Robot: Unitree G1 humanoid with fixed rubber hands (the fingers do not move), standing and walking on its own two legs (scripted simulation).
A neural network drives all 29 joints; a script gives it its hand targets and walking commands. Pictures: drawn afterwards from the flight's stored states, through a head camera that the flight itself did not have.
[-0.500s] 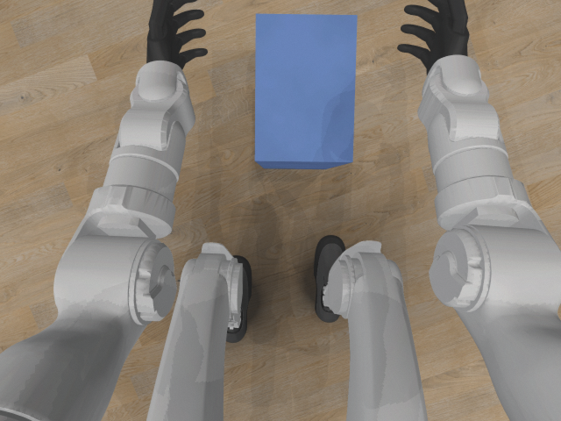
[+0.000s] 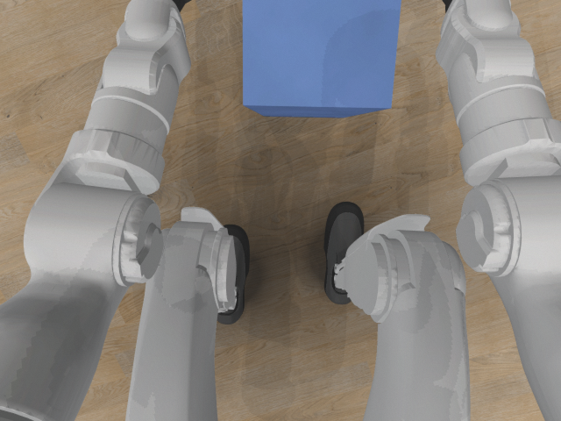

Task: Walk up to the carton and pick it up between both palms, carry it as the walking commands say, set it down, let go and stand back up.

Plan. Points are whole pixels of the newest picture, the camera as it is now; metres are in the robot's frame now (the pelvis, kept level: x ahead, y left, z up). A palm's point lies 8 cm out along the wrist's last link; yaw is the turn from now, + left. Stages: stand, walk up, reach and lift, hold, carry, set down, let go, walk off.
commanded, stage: reach and lift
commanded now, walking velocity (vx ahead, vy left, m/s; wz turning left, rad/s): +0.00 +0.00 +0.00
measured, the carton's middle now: (311, 32) +0.54 -0.04 -0.27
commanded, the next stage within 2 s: none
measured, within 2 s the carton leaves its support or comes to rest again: leaves its support in 1.70 s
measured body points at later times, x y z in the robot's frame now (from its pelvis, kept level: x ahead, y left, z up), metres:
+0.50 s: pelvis -0.01 +0.00 -0.02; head +0.36 -0.02 +0.22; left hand +0.56 +0.12 -0.19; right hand +0.56 -0.19 -0.19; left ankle +0.09 +0.11 -0.38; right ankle +0.13 -0.11 -0.38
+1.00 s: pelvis -0.01 +0.00 -0.02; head +0.37 -0.02 +0.21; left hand +0.56 +0.08 -0.20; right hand +0.57 -0.16 -0.20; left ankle +0.09 +0.11 -0.38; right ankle +0.13 -0.11 -0.38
